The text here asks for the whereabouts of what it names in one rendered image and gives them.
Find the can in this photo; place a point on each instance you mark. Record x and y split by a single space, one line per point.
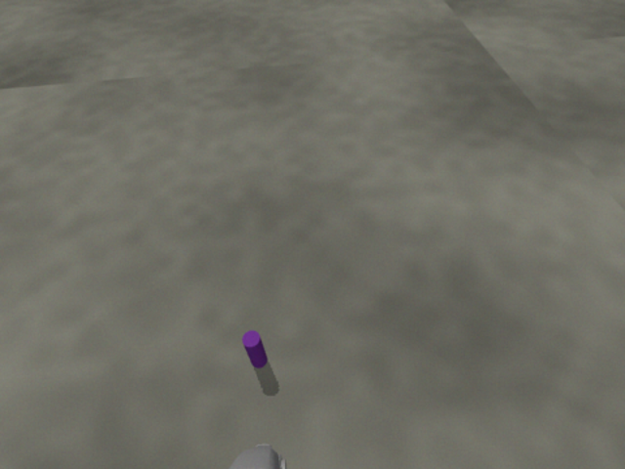
254 348

